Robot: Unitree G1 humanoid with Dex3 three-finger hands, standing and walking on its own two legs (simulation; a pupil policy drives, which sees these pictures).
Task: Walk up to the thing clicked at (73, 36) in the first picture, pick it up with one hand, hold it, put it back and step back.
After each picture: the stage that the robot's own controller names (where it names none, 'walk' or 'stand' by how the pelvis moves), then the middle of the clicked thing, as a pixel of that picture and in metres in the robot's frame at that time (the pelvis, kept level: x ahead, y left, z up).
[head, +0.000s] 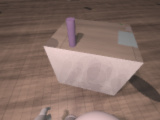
stand; (71, 33) +0.68 +0.21 +0.12
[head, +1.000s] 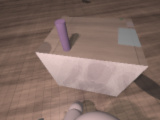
walk; (63, 37) +0.58 +0.26 +0.12
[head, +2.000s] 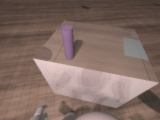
stand; (68, 44) +0.49 +0.19 +0.14
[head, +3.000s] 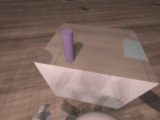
stand; (68, 47) +0.47 +0.19 +0.13
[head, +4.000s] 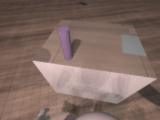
stand; (66, 45) +0.49 +0.21 +0.12
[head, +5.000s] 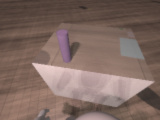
stand; (65, 48) +0.48 +0.22 +0.12
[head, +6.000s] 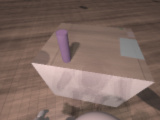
stand; (64, 48) +0.48 +0.22 +0.12
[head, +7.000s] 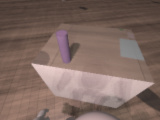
rise first; (64, 48) +0.47 +0.22 +0.12
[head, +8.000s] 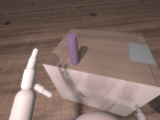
rise first; (73, 51) +0.48 +0.19 +0.12
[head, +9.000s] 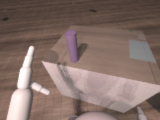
go down; (73, 48) +0.49 +0.20 +0.12
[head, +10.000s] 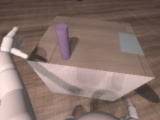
go down; (63, 44) +0.49 +0.18 +0.13
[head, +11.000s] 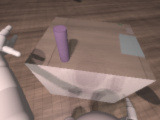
go down; (62, 46) +0.47 +0.18 +0.13
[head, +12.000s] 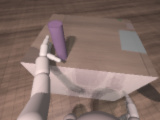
close in; (59, 43) +0.46 +0.19 +0.16
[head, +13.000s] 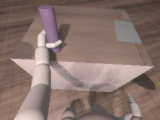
lift; (51, 32) +0.52 +0.21 +0.18
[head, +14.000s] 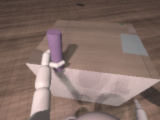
lift; (56, 52) +0.39 +0.22 +0.17
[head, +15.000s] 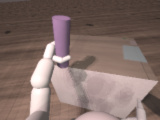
lift; (62, 45) +0.30 +0.17 +0.32
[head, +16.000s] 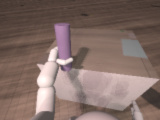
hold; (64, 49) +0.36 +0.17 +0.24
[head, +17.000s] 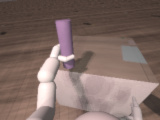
hold; (66, 46) +0.34 +0.15 +0.29
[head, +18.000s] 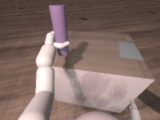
crouch; (60, 33) +0.41 +0.19 +0.32
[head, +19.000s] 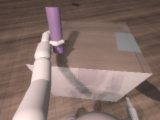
lower; (56, 32) +0.50 +0.20 +0.24
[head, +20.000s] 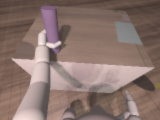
lower; (52, 32) +0.51 +0.21 +0.18
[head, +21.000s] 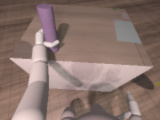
lower; (50, 31) +0.52 +0.22 +0.18
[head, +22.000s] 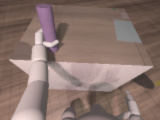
lower; (49, 31) +0.52 +0.22 +0.18
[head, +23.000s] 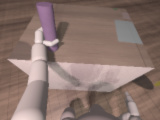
lower; (49, 30) +0.52 +0.22 +0.18
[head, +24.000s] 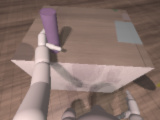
withdraw; (52, 34) +0.50 +0.21 +0.17
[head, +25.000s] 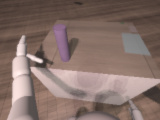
sink last; (63, 45) +0.47 +0.20 +0.15
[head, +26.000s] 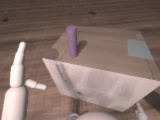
stand; (72, 43) +0.54 +0.21 +0.15
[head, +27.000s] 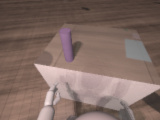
stand; (67, 47) +0.48 +0.20 +0.14
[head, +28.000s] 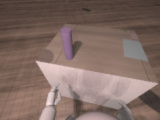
stand; (68, 45) +0.51 +0.21 +0.13
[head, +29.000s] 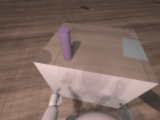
stand; (66, 46) +0.49 +0.22 +0.13
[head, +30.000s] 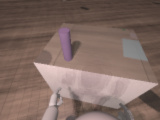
stand; (66, 46) +0.49 +0.22 +0.13
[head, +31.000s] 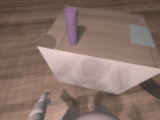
walk; (72, 29) +0.58 +0.16 +0.15
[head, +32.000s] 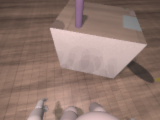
walk; (79, 13) +0.84 +0.18 +0.13
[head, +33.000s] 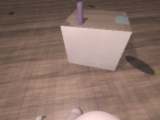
stand; (80, 14) +1.16 +0.25 +0.13
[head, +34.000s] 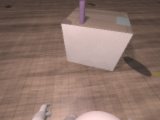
stand; (82, 13) +1.16 +0.19 +0.12
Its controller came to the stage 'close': yes
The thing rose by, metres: 0.21
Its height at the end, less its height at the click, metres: +0.00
